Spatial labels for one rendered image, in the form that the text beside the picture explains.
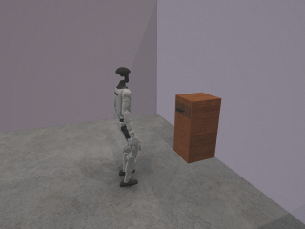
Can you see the handle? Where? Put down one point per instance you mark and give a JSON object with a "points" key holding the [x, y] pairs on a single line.
{"points": [[179, 109]]}

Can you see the robot right forearm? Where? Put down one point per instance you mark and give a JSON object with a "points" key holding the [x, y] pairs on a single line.
{"points": [[128, 122]]}

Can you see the drawer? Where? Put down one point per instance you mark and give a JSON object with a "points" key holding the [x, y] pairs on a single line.
{"points": [[185, 108]]}

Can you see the robot right foot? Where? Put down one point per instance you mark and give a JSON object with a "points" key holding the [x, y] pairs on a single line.
{"points": [[130, 182]]}

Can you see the robot head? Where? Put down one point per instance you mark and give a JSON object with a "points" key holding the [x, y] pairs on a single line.
{"points": [[123, 72]]}

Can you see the cabinet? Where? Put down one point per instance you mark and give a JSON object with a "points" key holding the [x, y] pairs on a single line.
{"points": [[194, 139]]}

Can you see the robot right upper arm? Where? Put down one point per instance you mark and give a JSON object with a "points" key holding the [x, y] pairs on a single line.
{"points": [[126, 96]]}

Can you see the right robot hand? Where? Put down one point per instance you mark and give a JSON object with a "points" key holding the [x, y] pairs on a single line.
{"points": [[134, 140]]}

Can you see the robot left upper arm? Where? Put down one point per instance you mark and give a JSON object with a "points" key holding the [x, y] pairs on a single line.
{"points": [[114, 102]]}

